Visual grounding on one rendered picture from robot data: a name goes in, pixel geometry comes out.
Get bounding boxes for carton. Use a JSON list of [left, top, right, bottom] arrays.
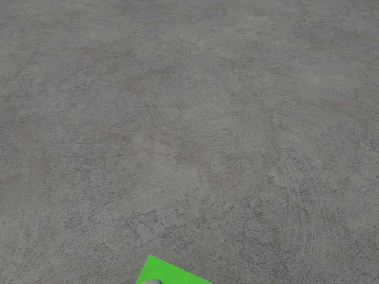
[[135, 254, 213, 284]]

